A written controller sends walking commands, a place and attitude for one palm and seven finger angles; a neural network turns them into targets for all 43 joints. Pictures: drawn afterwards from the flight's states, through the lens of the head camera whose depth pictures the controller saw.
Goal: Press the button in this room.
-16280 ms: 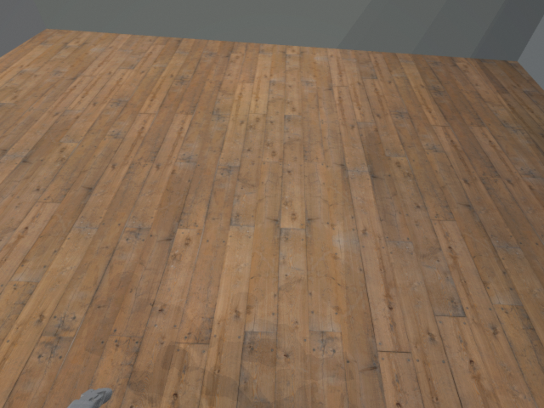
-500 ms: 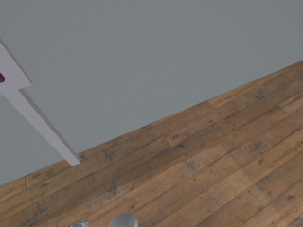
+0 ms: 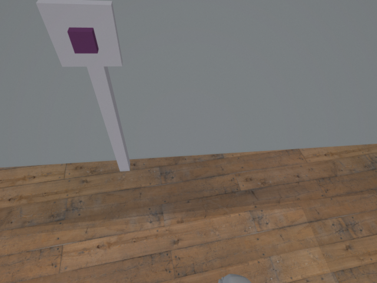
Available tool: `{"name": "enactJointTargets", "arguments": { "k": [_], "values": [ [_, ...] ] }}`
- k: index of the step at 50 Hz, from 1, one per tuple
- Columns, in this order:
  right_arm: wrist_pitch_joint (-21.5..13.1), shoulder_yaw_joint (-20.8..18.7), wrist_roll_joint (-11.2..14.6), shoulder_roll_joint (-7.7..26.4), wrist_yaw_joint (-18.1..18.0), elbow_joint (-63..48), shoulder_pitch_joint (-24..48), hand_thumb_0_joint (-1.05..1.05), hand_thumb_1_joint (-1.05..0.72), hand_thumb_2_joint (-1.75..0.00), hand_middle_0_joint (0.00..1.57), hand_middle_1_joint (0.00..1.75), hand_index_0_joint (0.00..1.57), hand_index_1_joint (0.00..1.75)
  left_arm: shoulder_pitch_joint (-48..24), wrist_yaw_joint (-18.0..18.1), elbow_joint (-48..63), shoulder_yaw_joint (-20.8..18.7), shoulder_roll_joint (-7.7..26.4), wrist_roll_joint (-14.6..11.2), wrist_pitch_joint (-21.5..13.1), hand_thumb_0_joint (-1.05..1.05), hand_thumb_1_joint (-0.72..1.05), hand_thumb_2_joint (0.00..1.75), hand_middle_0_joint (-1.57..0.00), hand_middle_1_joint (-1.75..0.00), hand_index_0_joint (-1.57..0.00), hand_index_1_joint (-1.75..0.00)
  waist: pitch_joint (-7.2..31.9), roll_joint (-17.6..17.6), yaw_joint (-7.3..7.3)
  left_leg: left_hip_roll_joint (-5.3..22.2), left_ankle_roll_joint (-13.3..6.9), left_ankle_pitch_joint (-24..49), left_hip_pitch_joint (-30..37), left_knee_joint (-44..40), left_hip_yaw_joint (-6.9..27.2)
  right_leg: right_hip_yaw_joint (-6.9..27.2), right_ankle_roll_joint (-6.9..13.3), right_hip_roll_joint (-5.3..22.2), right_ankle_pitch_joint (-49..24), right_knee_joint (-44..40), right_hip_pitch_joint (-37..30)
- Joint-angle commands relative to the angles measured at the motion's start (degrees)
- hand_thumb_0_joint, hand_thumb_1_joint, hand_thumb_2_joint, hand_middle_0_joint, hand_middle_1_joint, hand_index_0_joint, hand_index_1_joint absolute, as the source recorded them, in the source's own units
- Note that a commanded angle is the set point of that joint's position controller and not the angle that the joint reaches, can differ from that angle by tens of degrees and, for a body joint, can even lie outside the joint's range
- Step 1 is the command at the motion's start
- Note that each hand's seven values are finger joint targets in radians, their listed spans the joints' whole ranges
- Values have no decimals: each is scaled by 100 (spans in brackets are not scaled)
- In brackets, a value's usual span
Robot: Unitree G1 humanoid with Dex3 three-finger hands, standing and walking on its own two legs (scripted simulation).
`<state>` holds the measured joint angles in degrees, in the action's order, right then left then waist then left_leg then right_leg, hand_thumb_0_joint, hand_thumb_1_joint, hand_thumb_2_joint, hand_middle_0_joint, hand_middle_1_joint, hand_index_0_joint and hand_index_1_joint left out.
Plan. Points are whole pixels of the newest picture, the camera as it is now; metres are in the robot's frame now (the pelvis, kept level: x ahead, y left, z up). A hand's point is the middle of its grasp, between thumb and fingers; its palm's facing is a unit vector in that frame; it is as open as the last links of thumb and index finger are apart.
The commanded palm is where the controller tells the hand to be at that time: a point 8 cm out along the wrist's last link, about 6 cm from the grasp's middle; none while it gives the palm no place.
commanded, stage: turn to face it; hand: left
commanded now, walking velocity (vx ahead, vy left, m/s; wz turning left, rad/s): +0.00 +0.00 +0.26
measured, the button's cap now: (84, 40) +0.75 +0.40 +0.09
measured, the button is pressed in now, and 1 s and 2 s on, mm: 0 0 0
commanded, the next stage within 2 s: take the last steps up to it in 0.22 s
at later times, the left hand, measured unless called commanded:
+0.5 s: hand out of the picture -0.01 +0.14 -0.15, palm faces +0.21 -0.95 -0.25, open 7.3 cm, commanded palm none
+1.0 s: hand out of the picture +0.00 +0.26 -0.18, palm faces +0.25 -0.95 -0.18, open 7.4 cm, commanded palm none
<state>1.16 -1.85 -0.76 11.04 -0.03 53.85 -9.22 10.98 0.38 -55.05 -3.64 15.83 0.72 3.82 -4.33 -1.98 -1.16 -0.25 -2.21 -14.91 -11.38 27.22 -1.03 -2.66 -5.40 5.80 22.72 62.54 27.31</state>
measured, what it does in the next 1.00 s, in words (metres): steps on the spot: right foot, then left foot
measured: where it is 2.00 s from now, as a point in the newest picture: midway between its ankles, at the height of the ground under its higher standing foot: (164, 265)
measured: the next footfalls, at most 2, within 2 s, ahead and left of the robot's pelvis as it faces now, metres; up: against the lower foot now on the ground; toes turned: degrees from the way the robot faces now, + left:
right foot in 0.22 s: +0.03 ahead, -0.14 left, +0.00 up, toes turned -1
left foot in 0.76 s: +0.02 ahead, +0.15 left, +0.00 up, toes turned +19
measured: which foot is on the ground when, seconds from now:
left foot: down 0.00-0.24, up 0.26-0.74, down 0.76-1.00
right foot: up 0.00-0.20, down 0.22-0.76, up 0.78-1.00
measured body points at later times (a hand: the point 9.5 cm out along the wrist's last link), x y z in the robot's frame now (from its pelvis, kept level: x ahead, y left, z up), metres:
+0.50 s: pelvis -0.02 -0.05 +0.00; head -0.01 -0.08 +0.45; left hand -0.02 +0.19 -0.13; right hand +0.04 -0.30 -0.16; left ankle -0.08 +0.11 -0.65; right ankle -0.01 -0.14 -0.74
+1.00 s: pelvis +0.04 +0.07 +0.00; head +0.03 +0.08 +0.45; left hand -0.01 +0.31 -0.16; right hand +0.10 -0.16 -0.14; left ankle -0.02 +0.14 -0.74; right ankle +0.10 -0.06 -0.65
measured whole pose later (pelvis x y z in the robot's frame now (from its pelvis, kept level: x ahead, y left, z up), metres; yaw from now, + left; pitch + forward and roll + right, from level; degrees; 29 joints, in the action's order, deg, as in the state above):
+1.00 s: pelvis +0.04 +0.07 +0.00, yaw +11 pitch -3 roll +0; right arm -3.3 -2.2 -0.6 9.5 -0.9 60.9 -18.6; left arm 17.4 -0.7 -62.3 -3.1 11.6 1.7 0.6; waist -0.7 -2.1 -1.2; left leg -0.7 -3.0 -15.6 -2.0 19.9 -8.7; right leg -3.9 -1.2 6.5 14.1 64.8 31.7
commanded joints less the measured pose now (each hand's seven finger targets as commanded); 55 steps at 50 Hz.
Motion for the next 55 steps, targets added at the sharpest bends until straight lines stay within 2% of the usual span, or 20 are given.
{"name": "enactJointTargets", "arguments": {
  "k": [1, 6, 9, 10, 11, 12, 13, 14, 16, 18, 23, 28, 33, 36, 37, 38, 39, 42, 46, 55],
  "values": [
    [-62, -329, -33, 1161, -86, -238, -275, 0, -90, -90, 20, 30, 20, 30, -155, 61, 441, -32, 277, -9, -136, 0, 90, 90, -20, -30, -20, -30, 373, 916, 244, 1456, -772, 2364, 424, -903, 1307, 123, -36, 6, 67, -496, 145],
    [-20, -358, -71, 1160, -78, -156, -255, 0, -90, -90, 20, 30, 20, 30, -156, 91, 464, 28, 122, -45, -212, 0, 90, 90, -20, -30, -20, -30, 462, 1227, 249, 1397, -785, 2662, 256, -641, 1577, -5, 66, -231, 306, -1920, -644],
    [-15, -363, -34, 1091, -71, -125, -149, 0, -90, -90, 20, 30, 20, 30, 331, 107, 282, 13, 137, -59, -318, 0, 90, 90, -20, -30, -20, -30, 701, 968, 7, 1101, -495, 2403, -101, -187, 1503, -111, 126, -318, -829, -3516, -1660],
    [-28, -343, 11, 938, -55, -119, -204, 0, -90, -90, 20, 30, 20, 30, 478, 128, 224, -8, 287, -34, -381, 0, 90, 90, -20, -30, -20, -30, 790, 598, -46, 829, -220, 1766, -502, 138, 1326, 90, 176, -78, -1424, -4167, -2293],
    [-38, -302, 68, 630, -20, -148, -281, 0, -90, -90, 20, 30, 20, 30, 598, 173, 190, -79, 715, 44, -449, 0, 90, 90, -20, -30, -20, -30, 927, -544, -64, 252, 165, 413, -1314, 996, 651, 1109, 487, 1006, -2069, -4404, -2952],
    [-5, -271, 55, 490, -31, -324, -63, 0, -90, -90, 20, 30, 20, 30, 662, 180, 230, -130, 1029, 67, -462, 0, 90, 90, -20, -30, -20, -30, 647, -1449, -164, -235, 375, -1754, -1832, 2002, 269, 1966, 1184, 2025, -3086, -4499, -2623],
    [73, -317, 25, 656, -44, -298, 21, 0, -90, -90, 20, 30, 20, 30, 606, 179, 288, -89, 919, 35, -436, 0, 90, 90, -20, -30, -20, -30, 568, -803, -160, -67, 343, -1892, -1629, 2791, 543, 1658, 1505, 2089, -3189, -4484, -2042],
    [156, -350, -12, 664, -43, -168, -119, 0, -90, -90, 20, 30, 20, 30, 317, 198, 312, -119, 754, 26, -461, 0, 90, 90, -20, -30, -20, -30, 404, -1263, -9, 48, 345, -1676, -1664, 3288, 687, 1518, 1472, 1814, -2631, -4629, -1649],
    [206, -375, -17, 661, 14, 69, -304, 0, -90, -90, 20, 30, 20, 30, -75, 189, 390, -23, 473, 11, -416, 0, 90, 90, -20, -30, -20, -30, 41, -709, 198, 118, 389, -1066, -1649, 3869, 532, 970, 1245, 1331, -2098, -4645, -1351],
    [206, -342, -49, 581, 61, 191, -493, 0, -90, -90, 20, 30, 20, 30, 87, 149, 358, -19, 368, 19, -494, 0, 90, 90, -20, -30, -20, -30, 122, -632, 156, 157, 469, -585, -1756, 3940, 401, 715, 1064, 1147, -1370, -4799, -1591],
    [133, -326, -104, 580, 152, 93, -83, 0, -90, -90, 20, 30, 20, 30, 800, 133, 47, -71, 376, 48, -616, 0, 90, 90, -20, -30, -20, -30, -47, -572, -167, 448, 588, -301, -2278, 3546, 222, 1003, 1085, 1430, 120, -5254, -2123],
    [45, -257, -74, 458, 209, -32, 314, 0, -90, -90, 20, 30, 20, 30, 1254, 109, -258, -95, 470, 116, -682, 0, 90, 90, -20, -30, -20, -30, -37, -634, -348, 560, 556, -580, -2174, 2403, -20, 986, 1234, 1606, 138, -5339, -2440],
    [-71, -169, -24, 278, 232, -43, 157, 0, -90, -90, 20, 30, 20, 30, 1214, 64, -447, -120, 590, 151, -653, 0, 90, 90, -20, -30, -20, -30, 63, -972, -253, 355, 403, -752, -1006, 943, -446, 466, 1164, 1448, -99, -5105, -1939],
    [-178, -177, -5, 385, 170, 252, -623, 0, -90, -90, 20, 30, 20, 30, 983, 37, -521, -89, 510, 83, -590, 0, 90, 90, -20, -30, -20, -30, 259, -465, 189, 115, 389, -34, 818, -258, -851, -121, 829, 979, 243, -4444, -908],
    [-225, -237, -5, 662, 103, 418, -1146, 0, -90, -90, 20, 30, 20, 30, 891, 20, -481, -36, 314, 70, -559, 0, 90, 90, -20, -30, -20, -30, 409, 308, 450, 408, 335, -359, 1649, -475, -489, -407, 646, 709, 439, -3676, -262],
    [-262, -373, -52, 1153, 52, 539, -1632, 0, -90, -90, 20, 30, 20, 30, 883, -13, -351, 46, -76, 41, -530, 0, 90, 90, -20, -30, -20, -30, 455, 1786, 661, 1639, -50, -1423, 2045, -1121, 1297, -909, 361, 49, 909, -2168, 735],
    [-231, -429, -63, 1492, 9, 613, -2073, 0, -90, -90, 20, 30, 20, 30, 519, 7, -131, 106, -213, 80, -520, 0, 90, 90, -20, -30, -20, -30, 111, 2036, 839, 2325, -464, -1873, 1682, -1811, 2153, -645, 380, -156, 1269, -1028, 1248],
    [-261, -266, -56, 966, -61, 515, -1287, 0, -90, -90, 20, 30, 20, 30, 332, -38, -247, 46, -135, 105, -489, 0, 90, 90, -20, -30, -20, -30, -568, 1416, 478, 2129, -599, -1985, 488, -2045, 1742, -18, 551, 262, 295, 200, 1306],
    [-476, -160, -7, 461, -91, 512, -1136, 0, -90, -90, 20, 30, 20, 30, 824, -110, -509, 38, -302, 92, -475, 0, 90, 90, -20, -30, -20, -30, -433, 665, 96, 1507, -436, 262, 425, -1931, 452, -52, 417, 204, -925, 383, 951],
    [-622, -104, -15, 349, -202, 897, -1846, 0, -90, -90, 20, 30, 20, 30, -266, -125, 22, 16, -322, 48, -403, 0, 90, 90, -20, -30, -20, -30, -561, 646, 185, 1763, -773, 2389, 1296, -1697, 197, 1, 345, 239, -1224, -466, 1753]
  ]
}}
